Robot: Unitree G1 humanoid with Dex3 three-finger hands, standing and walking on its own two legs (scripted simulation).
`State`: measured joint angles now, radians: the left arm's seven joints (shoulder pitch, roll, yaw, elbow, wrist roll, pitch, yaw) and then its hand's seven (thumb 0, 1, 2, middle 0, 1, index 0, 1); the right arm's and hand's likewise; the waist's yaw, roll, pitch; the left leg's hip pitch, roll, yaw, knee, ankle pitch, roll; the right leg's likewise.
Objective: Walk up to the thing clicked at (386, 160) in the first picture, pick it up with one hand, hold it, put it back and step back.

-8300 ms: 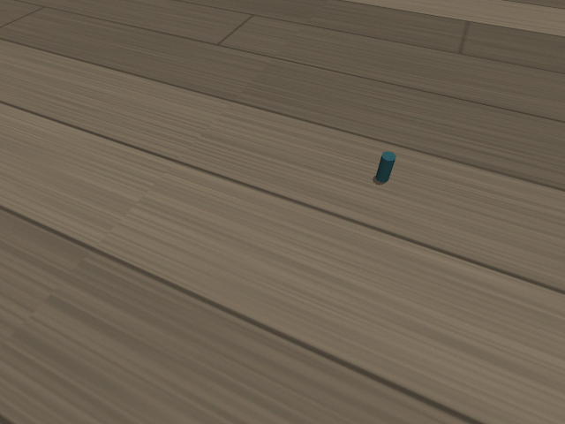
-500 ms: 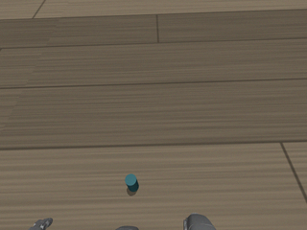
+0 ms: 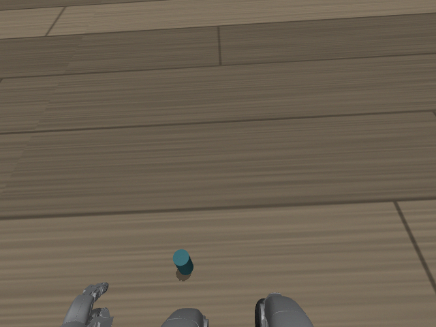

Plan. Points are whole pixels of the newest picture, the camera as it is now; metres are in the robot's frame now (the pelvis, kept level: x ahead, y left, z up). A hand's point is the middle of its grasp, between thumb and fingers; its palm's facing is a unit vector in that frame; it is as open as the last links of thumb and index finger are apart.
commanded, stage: walk up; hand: left
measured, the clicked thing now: (183, 262) +0.41 +0.20 -0.68
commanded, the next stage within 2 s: none
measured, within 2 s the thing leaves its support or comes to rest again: neither
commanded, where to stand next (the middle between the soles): +0.05 +0.02 m, yaw -4 degrees
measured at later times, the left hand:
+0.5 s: hand out of the picture +0.07 +0.31 -0.12, palm faces -0.17 -0.91 -0.37, open 7.4 cm
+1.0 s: hand (101, 291) +0.20 +0.27 -0.14, palm faces -0.11 -0.91 -0.41, open 7.4 cm
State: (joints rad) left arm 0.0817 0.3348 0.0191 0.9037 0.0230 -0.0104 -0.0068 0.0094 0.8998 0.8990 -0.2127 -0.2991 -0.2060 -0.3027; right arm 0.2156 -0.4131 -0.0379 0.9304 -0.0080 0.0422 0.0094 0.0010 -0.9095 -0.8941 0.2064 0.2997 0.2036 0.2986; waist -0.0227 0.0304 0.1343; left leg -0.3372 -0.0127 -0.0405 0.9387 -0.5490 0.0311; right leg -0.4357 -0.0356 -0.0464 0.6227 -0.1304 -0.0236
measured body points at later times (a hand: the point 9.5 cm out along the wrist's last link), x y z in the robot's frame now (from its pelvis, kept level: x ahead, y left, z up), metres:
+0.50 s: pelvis +0.00 +0.03 +0.03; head +0.02 +0.05 +0.48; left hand +0.08 +0.36 -0.10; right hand -0.03 -0.29 -0.08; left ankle -0.02 +0.12 -0.71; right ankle +0.02 -0.11 -0.67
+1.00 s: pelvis +0.03 +0.02 +0.00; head +0.08 +0.01 +0.44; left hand +0.20 +0.32 -0.11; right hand +0.05 -0.30 -0.13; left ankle +0.05 +0.15 -0.72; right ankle +0.10 -0.12 -0.71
